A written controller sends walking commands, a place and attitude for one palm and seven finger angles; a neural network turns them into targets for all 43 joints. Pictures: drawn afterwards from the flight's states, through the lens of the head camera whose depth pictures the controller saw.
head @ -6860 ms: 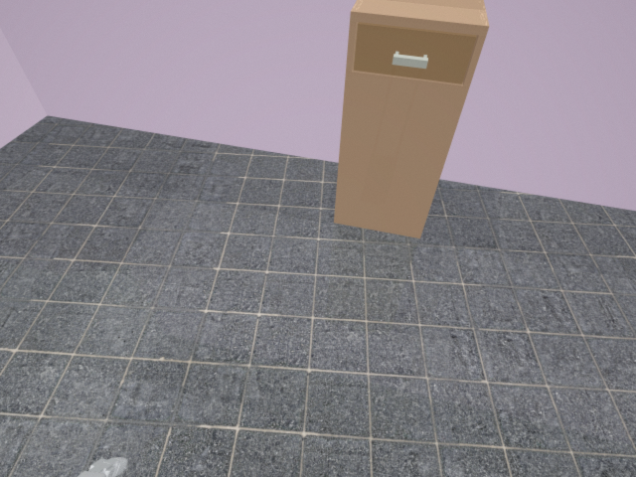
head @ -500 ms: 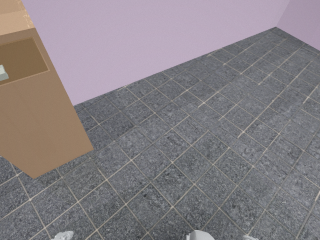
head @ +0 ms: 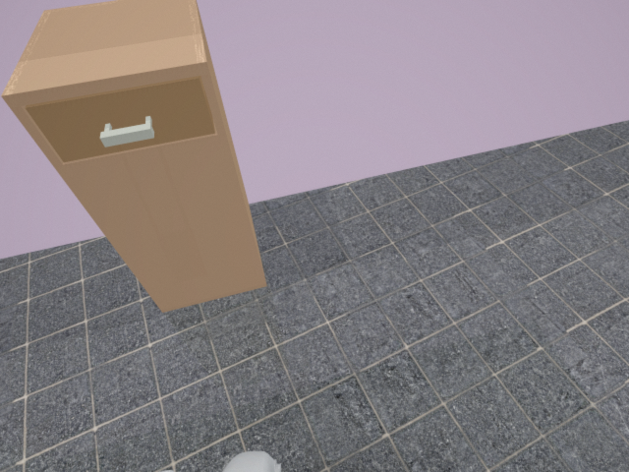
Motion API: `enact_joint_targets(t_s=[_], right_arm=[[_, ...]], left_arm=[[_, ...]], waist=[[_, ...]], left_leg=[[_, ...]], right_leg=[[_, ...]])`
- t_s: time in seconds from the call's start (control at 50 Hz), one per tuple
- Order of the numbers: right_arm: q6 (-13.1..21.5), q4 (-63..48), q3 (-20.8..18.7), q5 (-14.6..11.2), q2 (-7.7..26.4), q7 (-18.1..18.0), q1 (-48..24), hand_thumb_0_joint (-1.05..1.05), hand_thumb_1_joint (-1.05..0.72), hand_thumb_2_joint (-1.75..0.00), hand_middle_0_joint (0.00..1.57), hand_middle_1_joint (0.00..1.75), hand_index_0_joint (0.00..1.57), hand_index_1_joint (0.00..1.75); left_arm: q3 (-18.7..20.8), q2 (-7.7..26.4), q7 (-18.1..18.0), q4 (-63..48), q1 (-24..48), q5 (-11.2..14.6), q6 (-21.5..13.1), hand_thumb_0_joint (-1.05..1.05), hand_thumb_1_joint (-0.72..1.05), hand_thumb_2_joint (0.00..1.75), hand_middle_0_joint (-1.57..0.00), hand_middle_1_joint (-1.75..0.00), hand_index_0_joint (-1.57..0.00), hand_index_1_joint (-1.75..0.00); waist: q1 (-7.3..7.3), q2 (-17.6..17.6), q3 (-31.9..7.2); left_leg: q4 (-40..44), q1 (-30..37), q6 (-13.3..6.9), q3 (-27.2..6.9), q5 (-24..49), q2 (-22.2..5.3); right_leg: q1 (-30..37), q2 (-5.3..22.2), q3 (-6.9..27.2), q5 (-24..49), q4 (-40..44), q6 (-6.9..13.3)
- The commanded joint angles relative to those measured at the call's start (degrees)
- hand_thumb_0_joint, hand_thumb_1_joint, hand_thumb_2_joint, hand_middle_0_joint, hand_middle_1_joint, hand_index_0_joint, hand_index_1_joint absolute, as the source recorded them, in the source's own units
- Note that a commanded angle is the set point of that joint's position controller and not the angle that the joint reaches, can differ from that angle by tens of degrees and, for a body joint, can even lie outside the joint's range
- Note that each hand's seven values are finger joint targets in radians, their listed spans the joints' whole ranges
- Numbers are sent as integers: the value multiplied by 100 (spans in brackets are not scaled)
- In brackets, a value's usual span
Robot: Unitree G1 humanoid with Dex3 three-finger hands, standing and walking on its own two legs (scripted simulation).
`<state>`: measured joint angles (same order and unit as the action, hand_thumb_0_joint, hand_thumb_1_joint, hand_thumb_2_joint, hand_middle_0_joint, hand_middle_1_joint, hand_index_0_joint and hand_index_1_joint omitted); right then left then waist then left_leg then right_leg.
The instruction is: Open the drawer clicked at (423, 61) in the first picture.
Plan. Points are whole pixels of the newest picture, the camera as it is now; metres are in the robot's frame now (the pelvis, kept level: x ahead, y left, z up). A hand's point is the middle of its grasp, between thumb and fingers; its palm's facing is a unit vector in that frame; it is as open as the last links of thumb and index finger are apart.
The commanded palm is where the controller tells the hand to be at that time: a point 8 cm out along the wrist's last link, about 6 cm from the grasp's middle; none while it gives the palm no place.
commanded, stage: turn to face it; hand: left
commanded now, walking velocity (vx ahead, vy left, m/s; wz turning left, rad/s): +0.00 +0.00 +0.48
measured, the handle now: (128, 129) +0.76 +0.44 +0.00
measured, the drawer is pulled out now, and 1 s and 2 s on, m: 0.00 0.00 0.00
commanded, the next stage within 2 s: take the last steps up to it in 0.46 s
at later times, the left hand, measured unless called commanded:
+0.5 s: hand out of the picture +0.02 +0.28 -0.17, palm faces +0.24 -0.94 -0.23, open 7.4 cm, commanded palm none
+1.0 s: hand out of the picture -0.06 +0.17 -0.16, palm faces +0.36 -0.91 -0.19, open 7.4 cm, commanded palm none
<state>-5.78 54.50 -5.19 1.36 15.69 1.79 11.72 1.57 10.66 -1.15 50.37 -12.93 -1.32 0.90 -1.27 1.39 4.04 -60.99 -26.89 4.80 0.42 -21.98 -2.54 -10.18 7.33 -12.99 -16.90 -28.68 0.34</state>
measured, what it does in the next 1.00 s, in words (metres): steps on the spot, turning left: left foot, then right foot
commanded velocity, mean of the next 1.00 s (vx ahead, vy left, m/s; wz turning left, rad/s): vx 0.14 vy -0.01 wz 0.19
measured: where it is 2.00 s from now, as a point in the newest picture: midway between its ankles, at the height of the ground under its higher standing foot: (287, 431)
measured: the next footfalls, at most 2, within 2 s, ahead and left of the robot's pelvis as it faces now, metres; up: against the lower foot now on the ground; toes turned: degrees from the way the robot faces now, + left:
left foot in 0.16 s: +0.03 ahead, +0.14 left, +0.00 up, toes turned +11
right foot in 0.72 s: +0.04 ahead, -0.07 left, +0.00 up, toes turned +10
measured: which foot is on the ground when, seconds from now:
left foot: up 0.00-0.14, down 0.16-0.72, up 0.74-1.00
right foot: down 0.00-0.16, up 0.18-0.70, down 0.72-1.00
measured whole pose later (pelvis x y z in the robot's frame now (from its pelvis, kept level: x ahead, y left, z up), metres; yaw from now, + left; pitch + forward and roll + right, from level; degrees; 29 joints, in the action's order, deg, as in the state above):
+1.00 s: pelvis +0.04 +0.04 +0.00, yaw +17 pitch -1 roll +0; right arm -2.3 61.4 -4.6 1.8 11.7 1.0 18.6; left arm 1.3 6.0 -1.0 63.5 -25.7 -1.2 -2.6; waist -0.1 2.0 -0.4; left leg -57.2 -31.5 1.5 0.8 -10.7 -4.9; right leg -0.1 1.1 -7.0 -15.9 -16.8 0.9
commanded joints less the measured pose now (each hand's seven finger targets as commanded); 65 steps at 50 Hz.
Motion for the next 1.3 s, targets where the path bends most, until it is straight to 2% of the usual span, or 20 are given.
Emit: enact_joint_targets(t_s=[0.0, 0.08, 0.12, 0.14, 0.16, 0.18, 0.2, 0.3, 0.54, 0.64, 0.68, 0.7, 0.72, 0.84, 1.06, 1.12, 1.14, 1.16, 1.18, 1.28], right_arm=[[256, -638, 39, -61, 211, 23, -677, 0, -90, -90, 20, 30, 20, 30], [363, -597, 85, -74, 191, -17, -373, 0, -90, -90, 20, 30, 20, 30], [444, -486, 7, -54, 528, -20, 114, 0, -90, -90, 20, 30, 20, 30], [517, -463, -148, -12, 1187, -62, 480, 0, -90, -90, 20, 30, 20, 30], [484, -343, -193, -60, 1494, -129, 807, 0, -90, -90, 20, 30, 20, 30], [475, -283, -158, -36, 1365, -174, 760, 0, -90, -90, 20, 30, 20, 30], [516, -293, -96, -30, 1144, -238, 532, 0, -90, -90, 20, 30, 20, 30], [576, -445, 84, -62, 695, -286, -71, 0, -90, -90, 20, 30, 20, 30], [535, -161, 49, 10, 521, -304, 329, 0, -90, -90, 20, 30, 20, 30], [564, 26, 74, 10, 408, -283, 376, 0, -90, -90, 20, 30, 20, 30], [583, 64, 127, -46, 40, -256, 389, 0, -90, -90, 20, 30, 20, 30], [607, -110, 213, -77, -298, -243, 275, 0, -90, -90, 20, 30, 20, 30], [567, -246, 123, 9, 79, -188, -127, 0, -90, -90, 20, 30, 20, 30], [484, 310, 36, 44, -213, -59, 601, 0, -90, -90, 20, 30, 20, 30], [741, 3, 174, -16, -506, -2, -548, 0, -90, -90, 20, 30, 20, 30], [870, 302, 157, 5, -358, -93, 292, 0, -90, -90, 20, 30, 20, 30], [925, 565, 95, 23, -70, -158, 1122, 0, -90, -90, 20, 30, 20, 30], [978, 768, -61, 81, 608, -236, 1910, 0, -90, -90, 20, 30, 20, 30], [928, 867, -89, 11, 893, -289, 2370, 0, -90, -90, 20, 30, 20, 30], [998, 594, 159, 10, -76, -337, 884, 0, -90, -90, 20, 30, 20, 30]], left_arm=[[379, 1360, -78, -241, -252, -41, -100, 0, 90, 90, -20, -30, -20, -30], [436, 1458, -55, -112, -277, -38, -55, 0, 90, 90, -20, -30, -20, -30], [419, 1319, -26, -88, -246, 48, -5, 0, 90, 90, -20, -30, -20, -30], [361, 950, 9, -274, -282, 98, 18, 0, 90, 90, -20, -30, -20, -30], [225, 756, -17, -467, 90, 62, 57, 0, 90, 90, -20, -30, -20, -30], [251, 853, -33, -425, 197, 42, 103, 0, 90, 90, -20, -30, -20, -30], [258, 782, -52, -285, 205, 28, 125, 0, 90, 90, -20, -30, -20, -30], [290, 839, 28, 131, -168, 43, 124, 0, 90, 90, -20, -30, -20, -30], [205, 557, -37, 25, 320, 55, 123, 0, 90, 90, -20, -30, -20, -30], [136, 392, 34, 339, -276, 23, -55, 0, 90, 90, -20, -30, -20, -30], [200, 679, 19, 574, -847, -49, -176, 0, 90, 90, -20, -30, -20, -30], [301, 1126, -28, 626, -1126, -104, -193, 0, 90, 90, -20, -30, -20, -30], [299, 1223, -57, 584, -1201, -28, -168, 0, 90, 90, -20, -30, -20, -30], [132, 421, -31, 721, -762, 38, -418, 0, 90, 90, -20, -30, -20, -30], [151, 439, -43, 1403, -1797, -58, -509, 0, 90, 90, -20, -30, -20, -30], [163, 444, -28, 1502, -1726, -9, -463, 0, 90, 90, -20, -30, -20, -30], [147, 314, -11, 1477, -1711, 21, -457, 0, 90, 90, -20, -30, -20, -30], [100, -6, 26, 1398, -1940, 81, -454, 0, 90, 90, -20, -30, -20, -30], [50, 1, 40, 1191, -1629, 77, -456, 0, 90, 90, -20, -30, -20, -30], [160, -129, 160, 1183, -957, -31, -288, 0, 90, 90, -20, -30, -20, -30]], waist=[[351, -1328, -319], [259, -1320, -653], [-44, -445, -902], [-239, 1354, -1142], [-379, 1655, -1145], [-323, 1005, -1039], [-246, 1362, -967], [108, 676, -675], [-57, 604, -482], [152, 510, -626], [399, -466, -493], [543, -1900, -158], [642, -1359, 340], [24, -768, 696], [434, -1008, 443], [22, -785, -55], [-315, -213, -566], [-518, 1228, -1322], [-631, 1494, -1487], [-15, 387, 219]], left_leg=[[1066, -72, -48, 392, -251, -31], [2376, 782, -215, 662, 74, 110], [3668, 2115, -362, 345, 1458, -68], [3944, 3047, -997, -1645, 3440, -1521], [4021, 2931, -1632, -2190, 5064, -2232], [3945, 2735, -1759, -1790, 4810, -2212], [3985, 2574, -1580, -1556, 4660, -1798], [4141, 2167, -1244, -759, 4066, -1072], [4355, 1967, -1552, -1571, 2810, -1173], [4364, 1244, -1331, -1730, 198, -874], [3244, -164, -849, -1087, -818, -149], [1903, -1178, -544, -142, -976, 557], [1045, -1305, -534, -201, -983, 262], [-123, -864, -378, -31, 922, -115], [2122, -352, -459, 576, 624, -215], [3115, 1400, -591, 939, 953, 163], [3441, 2708, -688, 601, 1142, -51], [3633, 4089, -1138, -1347, 1391, -1629], [4338, 4332, -1548, -2482, 1799, -2425], [4928, 1645, -1253, -700, 1707, -1724]], right_leg=[[497, 1422, 744, 2350, 771, 663], [491, 1449, 514, 2670, 145, 487], [-315, 1159, 191, 1935, -978, 21], [-1789, 340, -27, -538, -2294, -462], [-2251, 21, 565, -2360, -3130, -550], [-2209, 133, 928, -2051, -3571, -446], [-2275, 145, 1078, -1702, -3668, -464], [-1991, -21, 1145, -448, -3848, -553], [-1370, -288, 1162, -886, -1935, -504], [54, -585, 932, -333, -122, -320], [1460, 88, 1715, -760, 1154, -71], [1528, 1347, 3504, -2159, 2007, 459], [636, 1894, 3936, -2898, 2490, 816], [-175, 765, 1841, -813, 2329, 421], [628, 870, 1463, 1329, 1640, 744], [240, 578, 1122, 2151, 448, 545], [-279, 297, 887, 2202, -783, 383], [-1580, -322, 467, 240, -2415, 78], [-2382, -612, 787, -1623, -3622, 36], [-2235, 126, 1169, -198, -3995, -22]])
